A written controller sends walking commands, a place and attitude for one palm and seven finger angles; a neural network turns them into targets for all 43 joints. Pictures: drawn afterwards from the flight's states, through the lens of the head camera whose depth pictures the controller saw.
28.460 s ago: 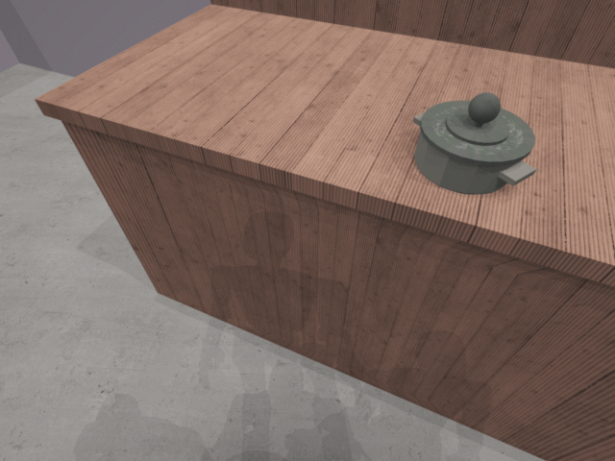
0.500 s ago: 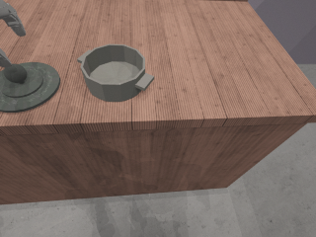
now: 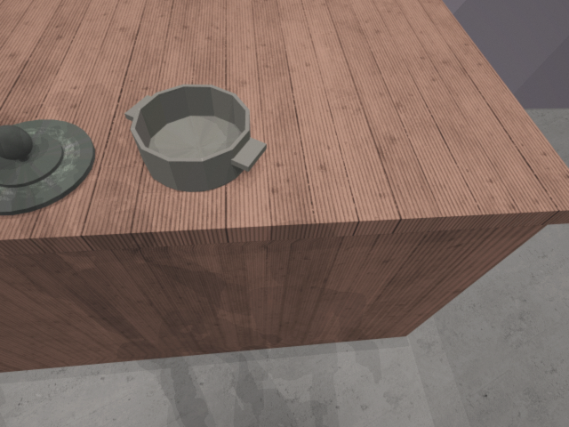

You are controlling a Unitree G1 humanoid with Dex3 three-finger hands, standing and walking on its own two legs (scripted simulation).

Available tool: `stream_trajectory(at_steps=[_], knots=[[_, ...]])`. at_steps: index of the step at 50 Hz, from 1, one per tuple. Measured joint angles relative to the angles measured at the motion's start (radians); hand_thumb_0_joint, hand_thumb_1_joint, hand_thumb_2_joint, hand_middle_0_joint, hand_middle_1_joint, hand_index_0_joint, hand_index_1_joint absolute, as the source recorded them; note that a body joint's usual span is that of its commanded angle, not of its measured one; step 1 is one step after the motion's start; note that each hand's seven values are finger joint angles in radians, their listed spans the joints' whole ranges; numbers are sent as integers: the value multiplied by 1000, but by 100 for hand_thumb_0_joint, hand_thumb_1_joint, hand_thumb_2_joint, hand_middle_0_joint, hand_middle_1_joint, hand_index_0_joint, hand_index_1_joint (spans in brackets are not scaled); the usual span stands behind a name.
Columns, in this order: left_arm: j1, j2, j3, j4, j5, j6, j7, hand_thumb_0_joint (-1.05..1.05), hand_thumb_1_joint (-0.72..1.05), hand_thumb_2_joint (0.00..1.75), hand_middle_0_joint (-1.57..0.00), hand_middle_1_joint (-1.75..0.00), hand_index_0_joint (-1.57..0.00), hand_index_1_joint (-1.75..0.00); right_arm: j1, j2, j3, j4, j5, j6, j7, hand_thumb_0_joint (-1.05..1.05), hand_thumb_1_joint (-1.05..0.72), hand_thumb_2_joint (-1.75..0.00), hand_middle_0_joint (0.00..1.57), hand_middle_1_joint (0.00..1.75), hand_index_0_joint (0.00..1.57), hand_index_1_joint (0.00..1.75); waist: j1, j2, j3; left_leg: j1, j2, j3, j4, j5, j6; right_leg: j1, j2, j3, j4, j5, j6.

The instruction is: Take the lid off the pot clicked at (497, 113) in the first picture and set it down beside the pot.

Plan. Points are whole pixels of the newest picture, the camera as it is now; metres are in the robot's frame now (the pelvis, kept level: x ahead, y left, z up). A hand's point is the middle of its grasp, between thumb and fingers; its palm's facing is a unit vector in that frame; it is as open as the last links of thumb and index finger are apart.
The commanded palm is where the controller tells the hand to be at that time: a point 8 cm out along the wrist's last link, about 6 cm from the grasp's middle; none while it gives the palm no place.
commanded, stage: raise the empty hand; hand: left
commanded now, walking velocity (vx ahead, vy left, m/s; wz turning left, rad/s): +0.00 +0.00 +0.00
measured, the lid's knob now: (11, 142) +0.49 +0.34 +0.11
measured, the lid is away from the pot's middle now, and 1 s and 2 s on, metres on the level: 0.24 0.24 0.24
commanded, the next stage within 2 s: draw the hand back to the body in 0.24 s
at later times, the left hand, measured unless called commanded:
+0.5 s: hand out of the picture +0.48 +0.32 +0.29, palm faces -0.20 -0.14 -0.97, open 11.0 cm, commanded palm +0.47 +0.32 +0.34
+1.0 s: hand out of the picture +0.43 +0.27 +0.30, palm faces +0.32 -0.79 -0.53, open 11.0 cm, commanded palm +0.37 +0.30 +0.32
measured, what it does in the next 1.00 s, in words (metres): stands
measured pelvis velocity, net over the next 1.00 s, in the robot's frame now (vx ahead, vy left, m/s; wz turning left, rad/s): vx -0.01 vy -0.01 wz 0.01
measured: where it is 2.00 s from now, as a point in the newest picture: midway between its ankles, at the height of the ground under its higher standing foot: outside the picture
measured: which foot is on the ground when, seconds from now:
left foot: down 0.00-1.00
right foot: down 0.00-1.00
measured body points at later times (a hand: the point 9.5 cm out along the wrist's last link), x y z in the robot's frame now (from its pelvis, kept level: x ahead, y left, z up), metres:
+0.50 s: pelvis +0.01 -0.01 +0.00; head +0.08 +0.00 +0.45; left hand +0.49 +0.32 +0.34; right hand +0.03 -0.29 -0.12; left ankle -0.01 +0.09 -0.74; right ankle -0.03 -0.17 -0.74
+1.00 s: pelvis -0.01 -0.01 +0.00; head +0.02 -0.01 +0.45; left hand +0.41 +0.31 +0.33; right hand +0.11 -0.26 -0.11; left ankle -0.01 +0.09 -0.74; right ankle -0.03 -0.17 -0.74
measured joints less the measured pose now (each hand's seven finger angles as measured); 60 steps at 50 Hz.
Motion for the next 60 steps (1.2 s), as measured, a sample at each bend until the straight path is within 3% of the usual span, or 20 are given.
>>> stream_trajectory(at_steps=[18, 28, 42, 44, 46, 47, 49, 51, 54, 60], knots=[[-31, -1, -18, 16, 3, 51, -20, 0, -11, 86, -47, -67, -47, -67, -48, 3, 12, -19, 1, -1, 12, 1, -90, -90, 21, 30, 20, 30, 12, 8, 7, 41, -6, 1, -46, 11, -4, 31, -6, 0, -25, 0, 4], [92, 9, 64, -111, -10, 33, -12, 0, -11, 86, -47, -67, -47, -67, -45, 2, -4, -56, -6, 21, 25, 1, -90, -90, 21, 30, 20, 30, 17, 5, -3, 55, -5, 7, -47, 6, -7, 35, -6, 6, -10, -12, 1], [384, -32, 125, -422, -90, 79, -20, 0, -11, 86, -47, -67, -47, -67, -101, 1, -2, -130, 10, 54, 38, 1, -91, -90, 20, 30, 20, 30, 72, 28, 5, 83, -17, -5, -23, 6, -2, 63, -16, -6, 30, -26, 2], [387, -86, 198, -419, -364, 56, 80, 0, -11, 86, -47, -67, -47, -67, -86, 11, -10, -155, 7, 12, 28, 1, -91, -90, 20, 30, 20, 30, 105, 29, 33, 103, -17, -11, -23, 10, -7, 83, -16, -11, 33, -27, -15], [399, -151, 252, -419, -582, 8, 211, 0, -11, 86, -47, -67, -47, -67, -82, 20, 6, -164, 0, -24, 16, 1, -91, -90, 20, 30, 20, 30, 131, 22, 58, 127, -16, -13, -28, 14, -12, 104, -14, -14, 36, -28, -30], [418, -180, 287, -429, -667, -14, 267, 0, -11, 86, -47, -67, -47, -67, -87, 26, 18, -163, -3, -36, 11, 1, -91, -90, 20, 30, 20, 30, 136, 16, 63, 134, -14, -12, -30, 16, -13, 110, -12, -13, 36, -27, -29], [476, -222, 368, -469, -790, -52, 363, 0, -11, 86, -47, -67, -47, -67, -103, 40, 39, -157, -8, -53, 4, 1, -91, -90, 20, 30, 20, 30, 133, 4, 64, 148, -7, -7, -32, 15, -16, 119, -6, -6, 34, -23, -19], [536, -255, 427, -525, -871, -73, 445, 0, -10, 86, -47, -67, -47, -67, -109, 56, 43, -155, -15, -74, -1, 1, -90, -90, 21, 30, 20, 30, 126, -7, 62, 166, 2, -2, -36, 14, -23, 134, 2, 0, 29, -20, -16], [600, -308, 464, -604, -958, -90, 532, 0, -8, 86, -46, -66, -46, -66, -106, 68, 38, -143, -24, -111, 0, 1, -90, -90, 21, 30, 20, 30, 127, -15, 57, 196, 15, 1, -43, 10, -33, 165, 15, 3, 15, -17, -24], [701, -340, 534, -668, -1029, -97, 613, 0, 2, 86, -44, -62, -43, -62, -119, 51, 28, -101, -35, -145, -5, 1, -90, -90, 21, 30, 20, 30, 119, -5, 52, 240, 31, 8, -63, 10, -45, 203, 30, 10, -2, -15, -34]])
